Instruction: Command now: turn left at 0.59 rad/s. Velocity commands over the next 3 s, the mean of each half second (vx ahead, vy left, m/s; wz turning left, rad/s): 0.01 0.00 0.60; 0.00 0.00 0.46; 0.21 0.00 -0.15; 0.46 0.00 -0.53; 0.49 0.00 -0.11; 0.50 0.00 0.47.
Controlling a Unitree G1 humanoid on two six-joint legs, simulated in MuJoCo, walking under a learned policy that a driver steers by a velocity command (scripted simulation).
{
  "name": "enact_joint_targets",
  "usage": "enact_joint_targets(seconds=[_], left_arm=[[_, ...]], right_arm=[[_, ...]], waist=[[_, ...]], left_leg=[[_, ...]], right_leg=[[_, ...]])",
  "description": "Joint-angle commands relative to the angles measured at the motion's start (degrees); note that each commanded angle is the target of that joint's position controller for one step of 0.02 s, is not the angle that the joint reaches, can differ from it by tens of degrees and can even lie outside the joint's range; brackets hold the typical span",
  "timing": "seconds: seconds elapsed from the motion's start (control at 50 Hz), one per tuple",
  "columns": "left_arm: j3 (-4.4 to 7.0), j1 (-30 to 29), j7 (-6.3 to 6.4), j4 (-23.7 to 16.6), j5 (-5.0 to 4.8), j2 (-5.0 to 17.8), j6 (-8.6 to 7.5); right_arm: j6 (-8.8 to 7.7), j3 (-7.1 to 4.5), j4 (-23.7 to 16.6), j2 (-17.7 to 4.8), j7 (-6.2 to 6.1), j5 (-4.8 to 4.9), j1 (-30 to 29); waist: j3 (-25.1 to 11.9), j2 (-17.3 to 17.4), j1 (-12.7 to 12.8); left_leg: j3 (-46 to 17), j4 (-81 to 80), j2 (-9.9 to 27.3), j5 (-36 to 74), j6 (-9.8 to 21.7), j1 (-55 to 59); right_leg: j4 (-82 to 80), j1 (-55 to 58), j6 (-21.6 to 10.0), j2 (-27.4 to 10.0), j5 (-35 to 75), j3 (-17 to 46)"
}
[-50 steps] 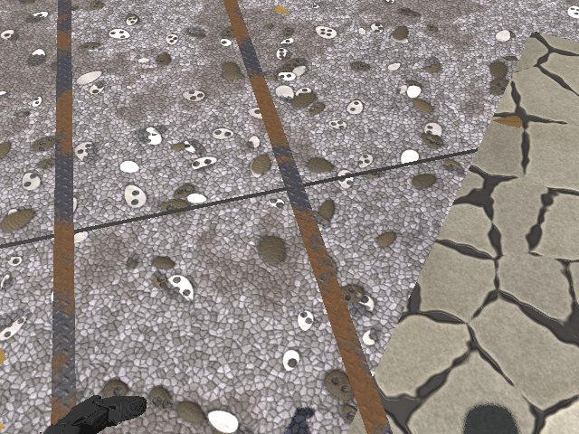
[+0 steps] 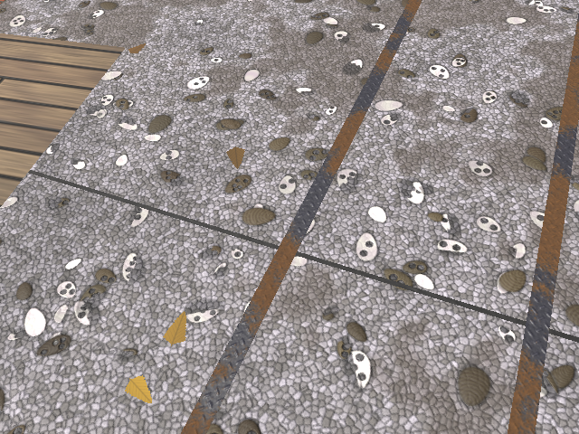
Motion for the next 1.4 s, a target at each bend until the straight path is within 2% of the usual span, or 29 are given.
enact_joint_targets(seconds=[0.02, 0.14, 0.24, 0.28, 0.3, 0.32, 0.34, 0.36, 0.38, 0.42, 0.54, 0.68, 0.74, 0.76, 0.78, 0.8, 0.82, 0.84, 0.88, 0.98, 1.02, 1.06, 1.1, 1.12, 1.14, 1.18, 1.22, 1.28, 1.4], left_arm=[[1.15, -5.36, 0.87, -5.61, -0.65, 6.75, -0.38], [2.65, -0.73, 1.02, -4.62, -0.51, 10.79, 0.88], [3.4, -1.89, -0.14, -4.14, -2.03, 12.57, 0.72], [3.28, -2.78, -0.22, -3.62, -3.16, 11.87, 0.59], [2.78, 0.38, -0.46, -2.24, -2.83, 9.79, 0.35], [1.58, 0.3, -0.76, -3.64, -0.1, 6.08, 0.24], [1.18, -4.19, -0.34, -6.87, 0.6, 5.71, -0.05], [2.05, -7.01, -0.03, -6.94, -0.31, 8.73, -0.06], [2.4, -7.2, 0.07, -6.64, -1.18, 9.37, 0.09], [2.8, -5.4, 0.81, -5.22, -0.47, 9.54, 0.49], [1.74, -5.13, 0.15, -5.18, -0.92, 6.42, 0.23], [1.82, -5.57, -1.16, -6.18, -1.62, 7.07, -0.89], [2.12, -1.1, -1.79, -5.12, -1.51, 6.94, -1.67], [2.57, 0.11, -1.64, -4.95, -0.77, 8.8, -1.74], [3.18, -1.83, -1.29, -6.04, 0.42, 13.25, -1.39], [3.03, -1.32, -1.52, -5.77, 1.71, 12.67, -1.42], [2.3, -2.8, -1.45, -6.64, 0.94, 10.42, -1.64], [1.8, -4.6, -1.15, -6.78, 0.19, 8.7, -1.55], [1.04, -6.32, -0.82, -6.82, -1.19, 7.13, -1.34], [0.62, -4.38, -0.58, -5.43, -0.8, 6.97, -0.21], [1.07, -2.16, -0.72, -4.68, -1.18, 8.81, 0.35], [0.64, -2.23, -0.84, -4.2, -2.04, 8.48, 0.57], [-0.32, 1.41, -1.37, -3.11, -1.18, 6.53, -0.7], [-1.18, 3.43, -1.98, -3.29, 0.29, 3.75, -1.69], [-1.59, 0.4, -1.91, -3.16, 0.29, 3.36, -1.78], [-0.75, -4.73, -1.54, -3.92, -1.75, 5.71, -1.55], [-0.12, -6.48, -1.53, -5.52, -2.94, 6.95, -1.62], [-0.01, -5.42, -2.5, -5.63, -3.83, 6.03, -2.57], [-0.74, -0.99, -4.42, -4.47, -2.76, 5.37, -2.15]], right_arm=[[0.43, -1.56, -2.53, -4.0, 0.03, 0.36, 2.6], [0.08, 0.13, -6.34, -1.33, 0.99, 0.41, -4.12], [0.68, -0.44, -6.41, -2.63, 2.04, 0.61, -2.27], [0.75, -0.95, -4.98, -2.54, 2.3, 0.56, 1.65], [0.67, -1.75, -4.28, -4.46, 1.81, 0.45, 3.97], [0.32, -3.31, -4.97, -10.82, 0.88, 0.36, 6.16], [-0.8, -3.36, -6.14, -13.84, 1.06, -1.64, 5.08], [-2.01, -2.61, -5.78, -10.52, 1.48, -2.21, 5.65], [-2.69, -1.84, -5.02, -8.88, 1.32, -1.84, 3.16], [-2.5, -1.05, -5.29, -6.59, 0.56, 0.1, -1.87], [-1.79, -0.96, -4.76, -7.25, -0.62, -0.29, -1.35], [-0.98, -1.36, -4.86, -8.4, 0.08, 0.0, -2.41], [-0.5, -0.96, -5.15, -7.42, -0.14, 0.92, -4.79], [-0.53, -0.38, -4.91, -5.42, -0.4, 0.68, -2.93], [-0.77, 0.57, -4.97, -2.11, -0.39, -0.19, 0.47], [-1.34, -0.55, -5.49, -5.73, -0.67, -0.24, -0.88], [-1.55, -1.86, -4.1, -9.51, -0.8, -0.54, 0.75], [-1.34, -2.23, -2.7, -9.47, -0.73, -0.22, 1.08], [-0.4, -1.53, -1.15, -6.19, -0.98, -0.19, 1.74], [-0.63, 1.3, -1.83, 0.29, -0.33, -0.32, -1.77], [-0.81, 1.18, -1.4, -0.69, -0.08, 0.11, -1.88], [-1.0, 1.01, 0.68, -0.91, 0.16, -0.01, 1.62], [-1.13, 0.7, 0.38, -4.59, -0.2, -1.06, 2.53], [-0.98, 0.23, 1.15, -7.26, -0.49, -1.56, 2.18], [-1.15, 0.85, 1.52, -3.48, 0.09, -1.54, 1.89], [-1.75, 0.08, 2.01, -6.13, 0.24, -1.94, 4.63], [-3.43, -0.03, 3.25, -6.64, -0.21, -1.37, 7.78], [-5.63, 0.25, 4.22, -4.62, -0.75, -0.09, 9.08], [-6.36, -0.79, 3.42, -6.99, 0.8, 0.73, 3.22]], waist=[[-2.12, -9.8, -1.62], [-4.68, -13.41, 2.76], [-5.1, -14.36, 1.69], [-5.61, -12.75, -1.02], [-6.57, -8.02, -1.43], [-7.55, 7.7, -0.84], [-8.24, 15.95, -2.05], [-9.82, 9.02, -4.85], [-7.24, 7.04, -2.92], [-5.51, 4.61, -0.62], [-6.69, 5.1, -0.7], [-5.8, 7.0, -1.55], [-6.82, 6.53, 1.48], [-8.03, 3.56, 0.98], [-8.1, -10.9, -2.57], [-5.68, -18.78, -1.25], [-4.79, -13.44, -1.28], [-3.87, -10.59, -1.98], [-2.3, -9.48, -1.92], [-4.76, -13.34, 0.28], [-5.01, -14.35, 1.54], [-4.56, -12.96, -0.54], [-6.15, -6.56, 0.38], [-7.82, 4.42, 3.35], [-7.61, 6.64, 0.8], [0.17, 8.53, -3.38], [6.77, 11.96, -5.07], [6.93, 7.28, -4.6], [1.99, 4.35, -1.45]], left_leg=[[2.18, 10.55, 3.69, 2.46, -2.67, -5.21], [6.75, -7.36, 8.44, 1.37, -3.82, -1.1], [10.66, -21.39, 7.96, 3.49, -0.59, 9.02], [12.23, -33.82, 6.28, 12.46, 2.64, 17.15], [9.09, -38.74, 6.64, 20.25, 4.73, 25.38], [-9.29, -39.68, 19.83, 40.38, 9.65, 36.34], [-22.74, -38.74, 30.53, 50.2, 22.17, 34.16], [-19.97, -40.21, 28.62, 44.56, 23.37, 32.65], [-14.79, -40.16, 24.85, 40.05, 19.81, 30.41], [-10.64, -39.94, 20.21, 35.95, 15.29, 27.43], [-11.5, -39.57, 17.21, 31.08, 15.23, 25.18], [-20.67, -37.69, 16.47, 26.01, 15.14, 21.67], [-21.15, -33.88, 13.74, 26.54, 11.92, 20.72], [-18.67, -30.37, 11.25, 19.25, 8.81, 16.92], [-9.11, -19.41, 3.6, 2.17, 4.85, 8.77], [-3.44, -7.98, -0.43, -14.07, 1.74, 2.16], [-4.24, 2.28, 2.13, -12.49, -0.04, 1.47], [-4.08, 5.93, 2.5, -8.84, -0.95, 1.11], [-3.94, 7.71, 2.74, -3.81, -2.85, 0.23], [3.57, -14.47, 6.48, -2.41, -4.09, 10.48], [5.74, -23.0, 6.38, -0.42, -3.7, 14.32], [7.26, -37.78, 5.76, 11.44, -1.86, 21.47], [-0.25, -41.03, 11.66, 26.58, 1.81, 31.9], [-4.01, -37.43, 15.42, 24.5, 5.6, 31.68], [-4.38, -39.39, 15.26, 5.35, 8.27, 25.93], [-10.82, -46.7, 18.0, -17.92, 10.56, 22.81], [-17.98, -50.91, 24.0, -18.53, 14.04, 22.68], [-16.51, -51.49, 26.04, -11.32, 14.33, 31.91], [1.29, -49.21, 20.96, 3.25, 11.13, 21.52]], right_leg=[[-9.83, 6.32, -9.93, -12.69, 17.22, 8.44], [-8.78, 14.11, -12.07, -15.86, 22.15, 4.29], [-6.4, 11.74, -11.03, -17.76, 23.43, 1.63], [-1.29, 9.02, -7.62, -16.51, 20.63, -1.32], [4.74, 3.56, -3.64, -14.22, 14.43, -4.82], [21.57, -11.75, 2.16, -7.98, -7.7, -10.34], [34.17, -23.23, 5.02, -0.71, -25.78, -4.73], [40.42, -23.41, 4.88, -1.71, -24.45, 1.12], [41.1, -23.45, 4.1, -2.53, -19.49, 2.25], [37.7, -22.59, 4.39, -2.81, -11.78, 2.73], [25.52, -16.46, 5.7, 0.37, -5.66, 2.53], [11.12, -7.52, 4.09, 2.94, -8.16, 3.62], [-4.31, 1.53, 2.18, 2.68, 1.82, 2.36], [-7.29, 7.97, 0.28, -2.56, 8.35, 5.68], [-9.18, 12.72, -5.56, -14.23, 18.51, 18.25], [-11.29, 9.13, -15.8, -21.8, 23.5, 29.22], [-11.12, 7.69, -17.58, -22.16, 21.65, 27.23], [-10.24, 7.01, -15.13, -18.45, 18.93, 22.05], [-9.19, 7.57, -12.11, -14.02, 17.79, 15.91], [-7.78, 9.55, -11.45, -10.14, 21.02, 8.62], [-6.93, 9.86, -12.08, -11.03, 21.05, 10.0], [-5.18, 7.62, -10.64, -10.47, 20.6, 9.65], [-3.02, 1.38, -4.28, -8.17, 13.43, 7.61], [-1.37, -0.54, -0.4, -2.22, 1.02, 1.08], [0.64, 1.92, 1.75, -0.19, -4.9, -2.0], [10.86, -6.99, 1.85, 2.68, -10.82, -5.77], [21.21, -16.76, -0.29, -0.5, -16.12, -1.37], [24.57, -26.98, -3.24, -3.71, -15.01, 2.79], [10.9, -4.33, -2.25, -2.07, -2.35, -4.92]])
Next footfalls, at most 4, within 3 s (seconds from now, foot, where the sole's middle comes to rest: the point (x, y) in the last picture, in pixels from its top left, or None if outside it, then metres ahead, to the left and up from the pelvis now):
0.30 left None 0.01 0.15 -0.78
0.76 right None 0.10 -0.06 -0.78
1.10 left None -0.06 0.15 -0.78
1.46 right None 0.18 -0.02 -0.78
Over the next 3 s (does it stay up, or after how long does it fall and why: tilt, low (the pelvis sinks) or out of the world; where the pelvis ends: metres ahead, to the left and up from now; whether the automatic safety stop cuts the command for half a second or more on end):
stays up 0.86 0.16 -0.02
